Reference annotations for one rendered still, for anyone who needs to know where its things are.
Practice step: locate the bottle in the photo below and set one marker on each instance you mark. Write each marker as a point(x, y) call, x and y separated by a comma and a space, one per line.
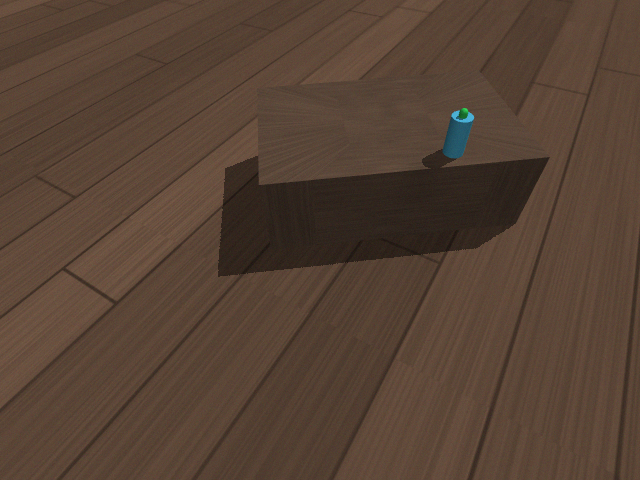
point(458, 133)

